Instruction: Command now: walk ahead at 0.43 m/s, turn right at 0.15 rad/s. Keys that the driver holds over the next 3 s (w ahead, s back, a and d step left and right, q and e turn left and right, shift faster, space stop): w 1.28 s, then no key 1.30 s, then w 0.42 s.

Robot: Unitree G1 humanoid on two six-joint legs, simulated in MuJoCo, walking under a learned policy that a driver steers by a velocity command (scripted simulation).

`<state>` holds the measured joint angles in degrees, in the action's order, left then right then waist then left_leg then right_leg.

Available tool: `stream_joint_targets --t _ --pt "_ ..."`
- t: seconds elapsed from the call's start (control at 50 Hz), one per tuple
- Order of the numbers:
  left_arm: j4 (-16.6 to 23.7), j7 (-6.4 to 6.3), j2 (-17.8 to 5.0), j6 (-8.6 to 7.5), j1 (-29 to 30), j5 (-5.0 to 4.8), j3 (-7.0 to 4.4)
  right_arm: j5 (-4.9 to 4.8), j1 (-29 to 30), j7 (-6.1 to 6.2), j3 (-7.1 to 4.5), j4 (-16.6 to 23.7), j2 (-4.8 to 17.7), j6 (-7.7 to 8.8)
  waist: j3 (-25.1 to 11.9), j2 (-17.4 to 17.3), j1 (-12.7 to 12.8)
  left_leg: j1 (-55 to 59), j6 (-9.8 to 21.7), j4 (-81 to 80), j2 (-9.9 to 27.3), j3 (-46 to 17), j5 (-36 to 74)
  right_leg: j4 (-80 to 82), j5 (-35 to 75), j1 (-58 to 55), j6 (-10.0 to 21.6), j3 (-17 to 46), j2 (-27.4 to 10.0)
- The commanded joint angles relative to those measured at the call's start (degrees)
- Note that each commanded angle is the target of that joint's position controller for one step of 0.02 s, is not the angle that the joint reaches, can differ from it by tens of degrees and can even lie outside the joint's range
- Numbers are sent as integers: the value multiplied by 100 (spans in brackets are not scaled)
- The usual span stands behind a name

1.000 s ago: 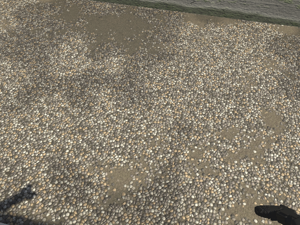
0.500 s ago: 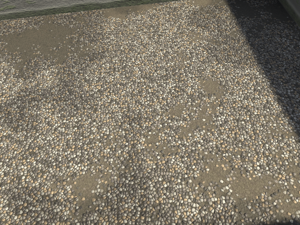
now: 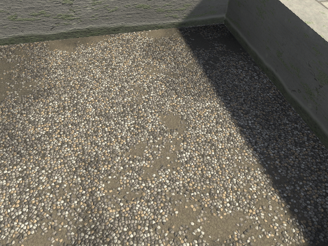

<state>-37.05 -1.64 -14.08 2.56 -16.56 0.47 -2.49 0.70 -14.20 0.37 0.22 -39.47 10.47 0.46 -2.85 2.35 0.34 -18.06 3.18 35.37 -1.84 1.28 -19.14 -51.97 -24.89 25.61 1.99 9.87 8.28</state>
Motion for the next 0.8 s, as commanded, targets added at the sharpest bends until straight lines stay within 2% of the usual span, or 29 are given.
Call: stream_joint_targets --t 0.02,0.06,0.1,0.16,0.18,0.24,0.26,0.28,0.3,0.32,0.34,0.36,0.38,0.42,0.44,0.48,0.5,0.52,0.54,0.56,0.58,0.6,0.62,0.64,0.66,0.68,0.7,0.74,0.8 --pt "378 25 -579 -116 310 24 -204 -47 -78 11 -194 334 673 110 324 -1061 29 1134 467 -1567 1560 -2034 1392 -731 396 1762 -284 98 -257" --pt "210 30 -476 -38 201 24 -184 -39 -57 -45 -176 323 632 156 38 -1188 129 813 448 -1365 1288 -1346 3342 -821 773 1105 -405 -105 -231" --pt "193 41 -377 30 340 19 -137 -88 -128 -77 -183 283 670 170 -61 -1039 156 705 403 -1196 1174 -943 4030 -628 1094 792 -424 -258 -299" --pt "320 64 -205 54 922 25 -5 -112 -129 -68 -190 328 745 118 27 -1022 30 536 406 -1001 1055 -634 3913 278 1368 387 -325 -722 -532" --pt "377 54 -123 11 958 56 56 -54 -239 -45 -163 284 699 62 82 -1035 -87 480 436 -997 1043 -585 3971 564 1304 254 -256 -671 -602" --pt "497 16 -107 -110 1207 46 173 -5 -526 -8 -215 238 835 -129 63 -978 -283 505 669 -937 1192 -917 2542 1332 923 -182 -47 -1179 -685" --pt "459 1 -78 -144 1011 69 200 -7 -512 9 -224 257 851 -191 71 -856 -197 389 656 -811 1180 -1001 2055 1721 1055 -554 46 -1276 -672" --pt "269 30 -149 -209 515 178 180 -39 -486 53 -204 295 852 -216 -79 -586 -43 162 516 -562 1040 -1075 1704 1896 1447 -1296 152 -1176 -645" --pt "152 -30 -332 -252 -71 213 138 -36 -371 51 -217 382 782 -196 -182 -276 184 -418 341 326 731 -778 1212 1808 2160 -2037 353 -558 -1053" --pt "0 -51 -906 -291 -236 24 -63 -105 -549 25 -126 604 462 -158 -580 1275 191 -1281 -65 1489 -129 118 -257 2177 2442 -2624 962 674 -1932" --pt "12 -21 -993 -283 -601 -106 -99 4 39 61 -231 763 856 -175 -430 1453 720 -2011 -242 2637 -308 73 -1593 2904 2310 -2439 1414 1931 -2649" --pt "35 -27 -860 -301 -482 -88 -56 -8 402 56 -319 854 1005 -182 -152 762 623 -2281 -361 3295 -222 -363 -1473 2968 2357 -2106 1571 1918 -2659" --pt "111 -48 -655 -317 -115 -20 2 -33 471 40 -288 855 859 -185 -118 433 422 -2147 -467 3535 -136 -546 -1186 2903 2632 -1715 1511 1583 -2553" --pt "195 -83 -446 -382 506 -16 76 -19 268 10 -215 845 611 -254 -246 454 -45 -1445 -596 3219 12 -579 -690 2976 2712 -924 1193 801 -2181" --pt "269 -63 -336 -404 726 10 131 20 157 0 -222 745 581 -331 -320 555 -133 -1055 -649 3090 -53 -469 -500 2984 2980 -656 1091 529 -2035" --pt "300 -2 -268 -457 917 5 180 42 157 -20 -188 714 529 -452 -328 565 -267 -526 -678 2279 -25 -329 -326 2947 3045 -370 883 69 -1759" --pt "295 25 -299 -463 914 10 173 46 304 -34 -143 745 469 -481 -292 558 -217 -325 -651 1716 -6 -216 -367 2921 2836 -343 804 -60 -1663" --pt "329 13 -304 -436 1014 23 177 69 679 15 -106 864 436 -516 -138 412 -145 -141 -647 1060 3 -244 -320 2970 3105 -366 760 -50 -1654" --pt "292 23 -471 -398 876 32 131 69 665 9 -70 854 395 -537 -312 599 -71 39 -587 875 -87 -75 -557 2964 2770 -572 771 104 -1682" --pt "305 27 -486 -347 853 10 113 68 649 9 -42 851 378 -539 -340 512 -42 200 -502 589 -72 -37 -391 2956 2233 -632 740 216 -1724" --pt "347 -11 -487 -277 974 -73 120 117 554 -42 6 833 258 -514 -397 351 -127 655 -381 177 -102 86 113 2984 1578 -454 609 334 -1719" --pt "373 -36 -449 -210 1060 -109 138 127 478 -72 51 817 126 -485 -307 215 -208 1069 -265 -244 -92 108 271 2964 1010 -153 454 370 -1672" --pt "392 -56 -315 -161 1073 -133 179 167 397 -87 98 858 53 -439 -265 -73 -241 1472 -151 -475 116 -241 96 2678 580 193 275 313 -1496" --pt "551 -56 -20 -128 1156 -159 278 70 537 -100 -10 875 462 -418 -169 -1177 -188 1309 12 -854 635 -1097 -404 2115 359 468 -27 -483 -853" --pt "701 -98 -220 -114 1519 -77 249 -39 416 -129 -100 897 737 -420 241 -1596 -472 842 189 -1562 1099 -2009 -823 1743 311 748 -203 -858 -636" --pt "779 -100 -424 -111 1663 -63 184 -14 352 -131 -81 885 835 -398 478 -1567 -485 768 347 -1809 1333 -2441 -866 1598 266 948 -237 -815 -663" --pt "753 -86 -446 -121 1638 -55 178 13 462 -110 -59 937 782 -372 507 -1369 -425 778 455 -1809 1360 -2513 -622 1585 306 912 -265 -719 -707" --pt "667 33 -295 -150 1445 9 222 -2 794 -50 13 993 648 -335 283 -1171 -192 763 435 -1675 1161 -2281 -153 1822 536 365 -288 -747 -786" --pt "549 82 -111 -144 1443 81 288 -55 1048 -103 71 1056 511 -275 62 -804 -9 326 295 -1561 771 -1766 -159 2146 987 -808 -270 -886 -707"
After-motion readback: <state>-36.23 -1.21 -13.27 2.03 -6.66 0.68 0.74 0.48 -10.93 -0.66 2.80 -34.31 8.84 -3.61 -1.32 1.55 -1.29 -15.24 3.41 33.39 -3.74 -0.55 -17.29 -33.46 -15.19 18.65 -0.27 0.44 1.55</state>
